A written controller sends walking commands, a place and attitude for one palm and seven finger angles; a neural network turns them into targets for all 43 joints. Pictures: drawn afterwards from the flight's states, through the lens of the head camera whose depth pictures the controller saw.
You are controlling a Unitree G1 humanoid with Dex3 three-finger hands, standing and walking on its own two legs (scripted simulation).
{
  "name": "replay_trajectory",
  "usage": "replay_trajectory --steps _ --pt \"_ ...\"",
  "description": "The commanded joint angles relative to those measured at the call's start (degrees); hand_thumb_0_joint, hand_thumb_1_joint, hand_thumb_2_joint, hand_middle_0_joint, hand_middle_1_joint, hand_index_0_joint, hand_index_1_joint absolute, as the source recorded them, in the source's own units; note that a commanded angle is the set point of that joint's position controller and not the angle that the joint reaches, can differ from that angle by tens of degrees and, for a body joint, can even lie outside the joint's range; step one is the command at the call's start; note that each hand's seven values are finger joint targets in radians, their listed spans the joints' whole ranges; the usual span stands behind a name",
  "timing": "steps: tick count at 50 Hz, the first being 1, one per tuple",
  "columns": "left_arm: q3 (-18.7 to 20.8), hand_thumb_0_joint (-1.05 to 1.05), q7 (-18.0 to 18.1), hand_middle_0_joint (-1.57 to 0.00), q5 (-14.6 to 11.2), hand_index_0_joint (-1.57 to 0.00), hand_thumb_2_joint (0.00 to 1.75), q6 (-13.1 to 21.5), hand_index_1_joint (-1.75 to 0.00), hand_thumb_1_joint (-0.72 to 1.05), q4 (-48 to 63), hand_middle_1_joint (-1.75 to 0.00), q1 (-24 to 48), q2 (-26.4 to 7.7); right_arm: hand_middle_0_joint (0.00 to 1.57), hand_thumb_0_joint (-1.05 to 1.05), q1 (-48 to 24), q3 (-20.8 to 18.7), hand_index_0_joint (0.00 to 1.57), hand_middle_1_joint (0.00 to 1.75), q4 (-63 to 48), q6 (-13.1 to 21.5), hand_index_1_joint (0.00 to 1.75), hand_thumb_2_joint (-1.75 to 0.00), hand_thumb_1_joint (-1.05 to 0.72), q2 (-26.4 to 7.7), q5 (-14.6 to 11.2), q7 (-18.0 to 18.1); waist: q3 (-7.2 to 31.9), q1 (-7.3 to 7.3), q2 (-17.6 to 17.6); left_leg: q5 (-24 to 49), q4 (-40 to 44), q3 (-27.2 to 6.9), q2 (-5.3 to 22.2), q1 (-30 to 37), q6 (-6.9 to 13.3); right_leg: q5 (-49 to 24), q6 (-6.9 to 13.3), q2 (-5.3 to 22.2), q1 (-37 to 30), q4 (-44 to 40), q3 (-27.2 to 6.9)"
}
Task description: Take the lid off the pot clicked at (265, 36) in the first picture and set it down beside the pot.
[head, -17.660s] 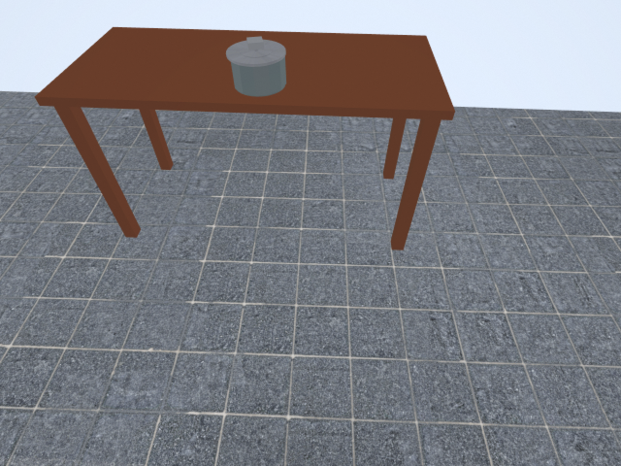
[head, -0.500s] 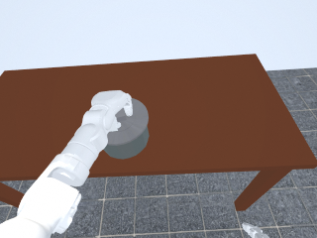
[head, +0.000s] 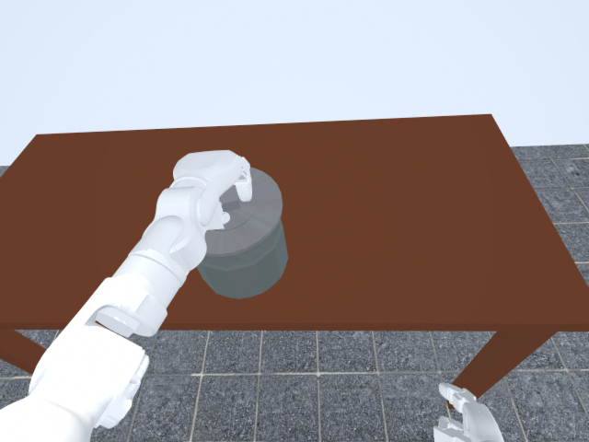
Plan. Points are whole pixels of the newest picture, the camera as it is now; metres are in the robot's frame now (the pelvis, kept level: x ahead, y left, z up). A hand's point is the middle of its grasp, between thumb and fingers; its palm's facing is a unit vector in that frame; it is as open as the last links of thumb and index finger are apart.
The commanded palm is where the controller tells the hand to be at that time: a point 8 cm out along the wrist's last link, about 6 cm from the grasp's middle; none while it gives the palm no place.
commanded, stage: lift the lid straight up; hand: left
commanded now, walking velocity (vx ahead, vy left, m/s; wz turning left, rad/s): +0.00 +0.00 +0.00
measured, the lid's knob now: (223, 196) +0.45 +0.13 +0.08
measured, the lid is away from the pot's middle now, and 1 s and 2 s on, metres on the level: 0.00 0.01 0.10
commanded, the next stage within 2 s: move the lid sideways beside the pot in 1.16 s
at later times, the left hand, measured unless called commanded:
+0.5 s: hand (216, 184) +0.42 +0.12 +0.14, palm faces -0.23 -0.03 -0.97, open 7.1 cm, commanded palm +0.41 +0.13 +0.22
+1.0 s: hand (211, 162) +0.42 +0.11 +0.18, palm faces -0.20 -0.01 -0.98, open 7.1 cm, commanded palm +0.41 +0.13 +0.26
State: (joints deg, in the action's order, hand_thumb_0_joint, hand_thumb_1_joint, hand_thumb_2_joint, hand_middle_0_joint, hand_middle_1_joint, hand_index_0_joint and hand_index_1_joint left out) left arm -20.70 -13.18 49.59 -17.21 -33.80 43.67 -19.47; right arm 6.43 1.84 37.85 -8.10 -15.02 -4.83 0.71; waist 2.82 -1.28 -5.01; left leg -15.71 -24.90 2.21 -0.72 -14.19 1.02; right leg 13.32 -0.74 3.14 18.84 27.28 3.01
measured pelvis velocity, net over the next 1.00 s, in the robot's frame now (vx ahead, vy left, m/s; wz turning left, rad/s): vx -0.01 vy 0.00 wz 0.01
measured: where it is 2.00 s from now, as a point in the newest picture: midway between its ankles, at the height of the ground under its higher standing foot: outside the picture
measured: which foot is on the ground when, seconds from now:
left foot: down 0.00-1.00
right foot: down 0.00-1.00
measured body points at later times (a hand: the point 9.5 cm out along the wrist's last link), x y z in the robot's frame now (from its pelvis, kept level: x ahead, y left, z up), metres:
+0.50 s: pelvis -0.01 +0.00 +0.00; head +0.01 -0.04 +0.45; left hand +0.43 +0.12 +0.20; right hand +0.14 -0.23 -0.13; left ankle -0.04 +0.11 -0.74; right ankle +0.00 -0.13 -0.74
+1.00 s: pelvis -0.01 +0.00 +0.00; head +0.00 -0.05 +0.45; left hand +0.43 +0.11 +0.23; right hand +0.16 -0.24 -0.12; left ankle -0.04 +0.11 -0.74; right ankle +0.00 -0.13 -0.74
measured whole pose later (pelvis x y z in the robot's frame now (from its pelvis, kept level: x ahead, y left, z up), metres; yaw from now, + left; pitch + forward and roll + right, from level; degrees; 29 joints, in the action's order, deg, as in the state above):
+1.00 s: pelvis -0.01 +0.00 +0.00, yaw +1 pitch +3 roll +1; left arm -21.8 -22.2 48.8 -19.8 -29.4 52.8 -23.0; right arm 6.7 2.1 37.2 -4.6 -16.0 -4.8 1.2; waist 1.6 -1.1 -5.5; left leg -14.0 -23.4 1.6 -1.3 -12.2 1.0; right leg 12.4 -0.6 3.7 17.0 26.7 3.5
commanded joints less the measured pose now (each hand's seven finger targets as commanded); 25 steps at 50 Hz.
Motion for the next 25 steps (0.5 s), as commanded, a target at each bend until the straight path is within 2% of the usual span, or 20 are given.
replay_trajectory --steps 1,3,4,5,6,7,9,12,14,15,19,20,22,23,24,25 --pt "7.7 0.0 2.6 -0.77 2.0 -0.92 1.11 -0.3 -1.04 0.57 15.8 -0.99 33.9 -13.0 0.2 0.0 -5.2 -1.8 0.2 0.3 -7.9 2.2 0.3 -0.9 -0.9 -5.7 0.0 0.2 24.4 -0.2 4.9 23.2 0.3 -2.5 -0.5 7.0 2.0 -25.3 2.9 -1.6 -13.4 0.5 -0.8" --pt "7.5 0.0 1.9 -0.77 1.5 -0.92 1.11 -0.2 -1.04 0.57 17.3 -0.99 33.6 -12.8 0.2 0.0 -5.7 -1.9 0.2 0.3 -8.6 2.5 0.3 -0.9 -0.9 -5.3 0.2 0.2 26.3 -0.22 4.3 23.8 0.0 -2.5 -0.7 8.0 2.2 -25.7 2.7 -1.6 -14.5 0.6 -0.9" --pt "8.3 0.0 1.7 -0.77 1.4 -0.92 1.11 -0.1 -1.04 0.57 17.9 -0.99 34.6 -14.0 0.2 0.0 -5.3 -1.8 0.2 0.3 -8.2 2.6 0.3 -0.9 -0.9 -5.5 0.2 0.3 26.2 -0.26 3.7 23.6 0.1 -2.5 -0.7 8.1 2.1 -26.0 2.8 -1.5 -14.5 0.4 -0.8" --pt "8.9 0.0 1.5 -0.77 1.5 -0.92 1.11 -0.4 -1.04 0.57 16.2 -0.99 33.3 -14.5 0.2 0.0 -5.2 -1.7 0.2 0.3 -8.0 2.6 0.3 -0.9 -0.9 -5.6 0.1 0.4 25.7 -0.18 5.7 23.1 0.2 -2.5 -0.7 7.5 2.1 -25.8 2.7 -1.6 -14.8 0.3 -0.9" --pt "9.0 0.0 1.3 -0.77 1.6 -0.92 1.11 -0.4 -1.04 0.57 17.0 -0.99 34.2 -15.0 0.2 0.0 -5.3 -1.6 0.2 0.3 -8.1 2.5 0.3 -0.9 -0.9 -5.7 0.1 0.5 25.5 -0.14 4.9 22.5 0.7 -2.4 -0.6 7.4 1.9 -25.1 2.7 -1.5 -14.6 0.1 -0.9" --pt "8.6 0.0 1.1 -0.77 1.3 -0.92 1.11 -0.2 -1.04 0.57 17.5 -0.99 34.6 -14.4 0.2 0.0 -5.6 -1.7 0.2 0.3 -8.3 2.6 0.3 -0.9 -0.9 -5.7 0.1 0.5 24.9 -0.44 6.3 21.9 0.6 -2.6 -0.6 6.9 2.0 -24.7 2.7 -1.6 -14.6 -0.1 -0.8" --pt "7.0 0.0 0.8 -0.77 1.4 -0.92 1.11 -0.5 -1.04 0.57 16.1 -0.99 35.4 -12.7 0.2 0.0 -5.7 -1.7 0.2 0.3 -7.9 2.7 0.3 -0.9 -0.9 -5.6 -0.1 0.5 22.6 -0.61 6.2 20.4 1.0 -2.6 -0.5 6.7 2.0 -22.9 2.7 -1.7 -12.9 -0.3 -0.4" --pt "8.9 0.0 0.4 -0.77 0.7 -0.92 1.11 -0.7 -1.04 0.57 14.9 -0.99 35.1 -14.4 0.2 0.0 -5.6 -1.5 0.2 0.3 -7.8 2.7 0.3 -0.9 -0.9 -6.0 0.0 0.6 21.9 -0.3 7.8 18.9 1.5 -2.7 -0.6 5.9 2.0 -21.5 2.7 -1.5 -13.1 -0.8 -0.5" --pt "8.3 0.0 0.2 -0.77 1.2 -0.92 1.11 -0.9 -1.04 0.57 12.8 -0.99 37.1 -14.4 0.2 0.0 -5.6 -1.3 0.2 0.3 -7.3 2.8 0.3 -0.9 -0.9 -6.0 -0.1 1.0 20.9 -0.5 6.9 16.3 2.0 -2.5 -0.7 5.6 1.9 -18.9 2.6 -1.6 -12.0 -0.9 -0.4" --pt "6.3 0.0 -0.1 -0.77 1.2 -0.92 1.11 -0.7 -1.04 0.57 15.0 -0.99 39.3 -12.6 0.2 0.0 -5.5 -1.2 0.2 0.3 -7.6 3.0 0.3 -0.9 -0.9 -5.7 -0.1 0.9 21.8 -0.78 5.7 17.1 2.1 -2.7 -0.8 6.4 1.9 -19.5 2.7 -1.6 -12.1 -0.8 -0.4" --pt "9.5 0.0 0.1 -0.77 1.7 -0.92 1.11 0.0 -1.04 0.57 17.0 -0.99 40.6 -16.4 0.2 0.0 -5.1 -1.4 0.2 0.3 -8.0 4.1 0.3 -0.9 -0.9 -5.8 0.3 1.0 26.0 0.01 4.2 19.4 1.7 -3.2 -0.8 8.2 2.0 -21.1 2.9 -1.5 -14.3 -0.3 -0.8" --pt "8.0 0.0 -0.1 -0.77 1.6 -0.92 1.11 -0.3 -1.04 0.57 15.0 -0.99 40.0 -14.6 0.2 0.0 -5.2 -1.3 0.2 0.3 -7.7 4.0 0.3 -0.9 -0.9 -5.6 0.2 1.0 24.9 -0.3 5.5 19.8 1.8 -3.2 -0.8 7.8 1.9 -21.3 2.8 -1.6 -13.8 -0.2 -0.5" --pt "9.4 0.0 -0.3 -0.77 0.9 -0.92 1.11 -0.5 -1.04 0.57 14.6 -0.99 38.8 -15.2 0.2 0.0 -4.9 -1.5 0.2 0.3 -7.9 4.2 0.3 -0.9 -0.9 -5.9 0.3 0.9 24.4 -0.15 6.4 18.9 1.9 -3.0 -0.7 7.0 2.0 -21.0 2.7 -1.5 -14.2 -0.9 -0.6" --pt "10.6 0.0 -0.2 -0.77 1.4 -0.92 1.11 -1.1 -1.04 0.57 10.9 -0.99 38.7 -16.9 0.2 0.0 -4.7 -1.3 0.2 0.3 -7.0 3.9 0.3 -0.9 -0.9 -6.2 0.2 1.2 22.3 -0.04 7.7 17.1 2.4 -2.6 -0.6 5.7 1.9 -19.5 2.6 -1.6 -13.6 -1.0 -0.5" --pt "9.2 0.0 -0.3 -0.77 1.5 -0.92 1.11 -1.5 -1.04 0.57 9.4 -0.99 39.2 -15.3 0.2 0.0 -4.6 -1.0 0.2 0.3 -6.8 3.7 0.3 -0.9 -0.9 -6.3 0.0 1.2 20.3 -0.26 8.3 15.8 2.8 -2.6 -0.7 4.6 1.9 -18.5 2.5 -1.6 -12.5 -1.2 -0.2" --pt "8.8 0.0 -0.4 -0.77 1.5 -0.92 1.11 -1.9 -1.04 0.57 9.2 -0.99 40.2 -14.9 0.2 0.0 -4.4 -1.1 0.2 0.3 -6.7 3.8 0.3 -0.9 -0.9 -6.2 0.0 1.2 20.1 -0.3 8.5 14.9 3.1 -2.6 -0.6 4.7 1.9 -17.6 2.5 -1.5 -12.1 -1.3 -0.3"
